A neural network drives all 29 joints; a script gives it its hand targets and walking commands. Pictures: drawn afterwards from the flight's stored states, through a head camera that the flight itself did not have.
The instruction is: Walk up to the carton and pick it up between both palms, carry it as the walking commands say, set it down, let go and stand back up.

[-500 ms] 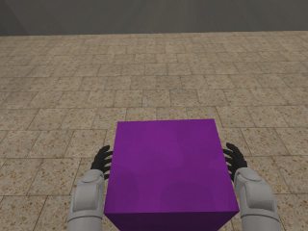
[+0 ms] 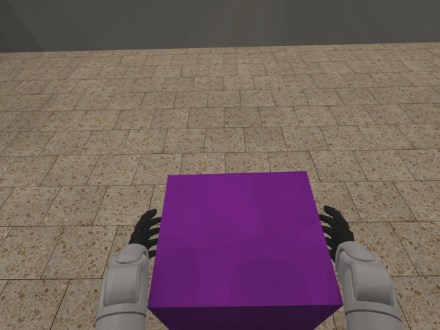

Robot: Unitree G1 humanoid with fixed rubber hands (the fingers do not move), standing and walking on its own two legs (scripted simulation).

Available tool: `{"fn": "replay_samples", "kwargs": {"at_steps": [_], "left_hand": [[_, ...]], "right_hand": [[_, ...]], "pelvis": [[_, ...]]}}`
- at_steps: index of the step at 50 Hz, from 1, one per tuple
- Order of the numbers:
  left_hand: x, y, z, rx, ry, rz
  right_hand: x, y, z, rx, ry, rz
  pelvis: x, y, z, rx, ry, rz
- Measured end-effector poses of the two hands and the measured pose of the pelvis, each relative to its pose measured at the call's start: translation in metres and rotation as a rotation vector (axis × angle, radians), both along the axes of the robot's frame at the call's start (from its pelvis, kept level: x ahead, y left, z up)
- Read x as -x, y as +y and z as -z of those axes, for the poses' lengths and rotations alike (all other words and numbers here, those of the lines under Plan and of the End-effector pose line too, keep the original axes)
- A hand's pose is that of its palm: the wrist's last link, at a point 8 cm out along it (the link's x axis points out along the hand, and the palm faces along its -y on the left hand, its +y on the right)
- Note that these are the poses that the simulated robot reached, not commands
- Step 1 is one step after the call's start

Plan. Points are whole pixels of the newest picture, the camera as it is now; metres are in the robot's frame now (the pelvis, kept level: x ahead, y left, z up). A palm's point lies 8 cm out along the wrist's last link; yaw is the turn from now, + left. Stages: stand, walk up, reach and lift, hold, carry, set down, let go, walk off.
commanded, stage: hold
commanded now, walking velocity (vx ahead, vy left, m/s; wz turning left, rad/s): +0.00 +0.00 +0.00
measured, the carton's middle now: (238, 257) +0.29 +0.00 -0.03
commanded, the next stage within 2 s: carry in 0.56 s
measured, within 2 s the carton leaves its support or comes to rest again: neither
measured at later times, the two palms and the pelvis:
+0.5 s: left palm (141, 252) +0.27 +0.18 +0.03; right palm (344, 248) +0.28 -0.18 +0.04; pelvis +0.00 +0.00 +0.00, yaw +0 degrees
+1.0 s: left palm (53, 298) +0.17 +0.29 +0.06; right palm (285, 265) +0.23 -0.07 +0.06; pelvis -0.03 +0.07 -0.03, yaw +7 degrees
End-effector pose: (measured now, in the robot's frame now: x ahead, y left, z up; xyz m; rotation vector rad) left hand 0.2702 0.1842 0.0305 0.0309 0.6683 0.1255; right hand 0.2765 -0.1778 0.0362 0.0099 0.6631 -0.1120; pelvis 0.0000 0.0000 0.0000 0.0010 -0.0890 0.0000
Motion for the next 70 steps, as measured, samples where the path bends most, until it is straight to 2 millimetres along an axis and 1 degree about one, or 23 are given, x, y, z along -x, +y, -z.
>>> {"fn": "replay_samples", "kwargs": {"at_steps": [22,28,32,34,38,40,42,45,48,51,56,59,62,66,68,70], "left_hand": [[0.003,-0.004,0.002,0.002,0.007,-0.005],[0.003,-0.003,0.001,0.005,-0.001,-0.007],[0.0,0.0,-0.004,0.0,-0.027,-0.011],[0.002,0.005,-0.005,0.002,-0.043,-0.018],[0.015,0.023,-0.007,0.028,-0.058,-0.059],[0.024,0.038,-0.01,0.04,-0.088,-0.086],[0.034,0.054,-0.012,0.039,-0.102,-0.104],[0.055,0.078,-0.018,0.047,-0.078,-0.147],[0.081,0.094,-0.024,0.085,-0.069,-0.21],[0.102,0.105,-0.028,0.092,-0.061,-0.248],[0.131,0.113,-0.033,0.084,-0.043,-0.294],[0.151,0.121,-0.033,0.111,-0.004,-0.339],[0.166,0.133,-0.041,0.104,0.003,-0.362],[0.182,0.162,-0.05,0.104,-0.039,-0.409],[0.191,0.181,-0.05,0.109,-0.055,-0.436],[0.202,0.204,-0.045,0.112,-0.06,-0.464]], "right_hand": [[0.002,-0.004,0.002,-0.002,0.006,-0.002],[0.001,-0.003,0.0,0.001,-0.002,-0.003],[-0.003,0.001,-0.003,0.003,-0.029,-0.009],[-0.004,0.005,-0.007,0.007,-0.045,-0.017],[-0.001,0.025,-0.016,0.007,-0.06,-0.027],[0.001,0.04,-0.023,-0.003,-0.089,-0.034],[0.005,0.058,-0.026,-0.021,-0.101,-0.041],[0.018,0.082,-0.023,-0.057,-0.072,-0.043],[0.035,0.1,-0.022,-0.101,-0.054,-0.047],[0.049,0.112,-0.02,-0.135,-0.039,-0.053],[0.069,0.122,-0.014,-0.153,-0.013,-0.079],[0.076,0.132,-0.022,-0.125,0.027,-0.113],[0.077,0.149,-0.033,-0.146,0.033,-0.136],[0.075,0.183,-0.045,-0.146,-0.004,-0.188],[0.074,0.206,-0.048,-0.136,-0.018,-0.221],[0.074,0.233,-0.047,-0.124,-0.021,-0.256]], "pelvis": [[0.0,-0.004,0.0,0.0,-0.009,-0.003],[-0.001,-0.003,0.001,0.001,-0.004,-0.004],[0.005,0.002,0.011,0.013,0.055,-0.026],[0.008,0.007,0.016,0.011,0.072,-0.042],[0.013,0.024,0.022,-0.005,0.11,-0.075],[0.016,0.035,0.028,-0.006,0.122,-0.088],[0.02,0.045,0.033,-0.012,0.133,-0.09],[0.025,0.056,0.031,0.006,0.15,-0.093],[0.03,0.065,0.03,0.017,0.164,-0.106],[0.037,0.072,0.031,0.024,0.171,-0.127],[0.048,0.082,0.033,0.043,0.157,-0.175],[0.053,0.089,0.023,0.013,0.157,-0.221],[0.06,0.099,0.014,-0.018,0.157,-0.247],[0.071,0.119,0.012,-0.036,0.163,-0.3],[0.078,0.133,0.014,-0.034,0.166,-0.327],[0.084,0.15,0.018,-0.023,0.168,-0.355]]}}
